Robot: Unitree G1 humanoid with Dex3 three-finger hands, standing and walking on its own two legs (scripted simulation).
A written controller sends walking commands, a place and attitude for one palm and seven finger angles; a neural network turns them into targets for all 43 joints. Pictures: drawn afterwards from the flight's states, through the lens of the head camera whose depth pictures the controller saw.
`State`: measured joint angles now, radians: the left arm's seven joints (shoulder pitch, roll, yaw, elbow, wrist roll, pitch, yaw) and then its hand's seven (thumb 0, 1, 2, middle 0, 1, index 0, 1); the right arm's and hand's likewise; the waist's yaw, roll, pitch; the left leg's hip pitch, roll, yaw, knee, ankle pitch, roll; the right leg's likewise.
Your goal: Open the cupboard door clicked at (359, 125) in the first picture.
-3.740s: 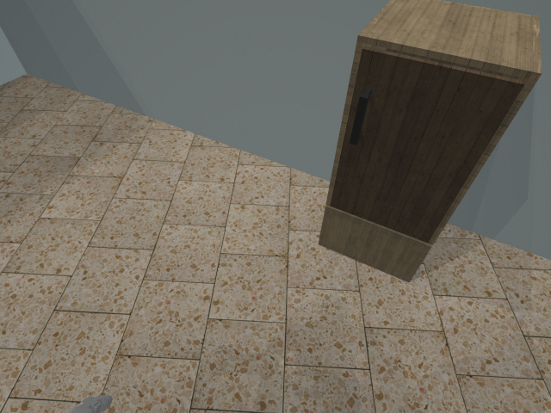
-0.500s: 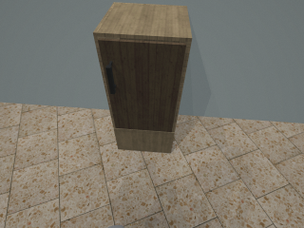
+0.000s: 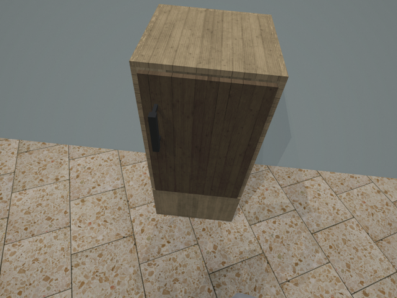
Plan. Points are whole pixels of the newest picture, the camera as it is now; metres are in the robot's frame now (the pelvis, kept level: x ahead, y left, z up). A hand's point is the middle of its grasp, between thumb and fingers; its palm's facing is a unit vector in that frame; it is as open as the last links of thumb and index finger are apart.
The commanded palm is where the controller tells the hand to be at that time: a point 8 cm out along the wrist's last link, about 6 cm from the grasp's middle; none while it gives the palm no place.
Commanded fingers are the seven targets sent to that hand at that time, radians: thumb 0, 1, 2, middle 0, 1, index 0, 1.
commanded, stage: come to a stop and stand still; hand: left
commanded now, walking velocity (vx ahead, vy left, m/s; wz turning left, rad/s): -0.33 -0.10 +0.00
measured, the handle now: (156, 128) +0.58 +0.17 -0.05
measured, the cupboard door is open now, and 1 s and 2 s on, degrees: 0 0 0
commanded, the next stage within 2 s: look again from close up in 1.42 s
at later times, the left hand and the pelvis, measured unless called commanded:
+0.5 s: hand out of the picture +0.09 +0.15 -0.16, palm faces +0.06 -0.96 -0.27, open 7.3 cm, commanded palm none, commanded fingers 0.00 0.90 0.90 -0.20 -0.30 -0.20 -0.30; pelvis +0.01 -0.04 +0.00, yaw +0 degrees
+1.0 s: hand out of the picture -0.02 +0.18 -0.18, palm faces +0.01 -0.99 -0.16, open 7.4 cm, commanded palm none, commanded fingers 0.00 0.90 0.90 -0.20 -0.30 -0.20 -0.30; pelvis +0.00 +0.00 +0.00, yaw -1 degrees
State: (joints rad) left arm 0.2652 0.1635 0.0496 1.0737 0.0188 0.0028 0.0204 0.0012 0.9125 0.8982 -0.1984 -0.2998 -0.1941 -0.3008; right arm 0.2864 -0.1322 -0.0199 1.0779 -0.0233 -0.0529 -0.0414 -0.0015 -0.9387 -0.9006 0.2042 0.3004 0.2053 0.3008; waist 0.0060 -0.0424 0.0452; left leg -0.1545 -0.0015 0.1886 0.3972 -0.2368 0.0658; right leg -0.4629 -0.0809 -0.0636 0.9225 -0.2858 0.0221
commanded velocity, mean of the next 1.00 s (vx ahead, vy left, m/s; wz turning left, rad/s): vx -0.01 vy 0.00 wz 0.00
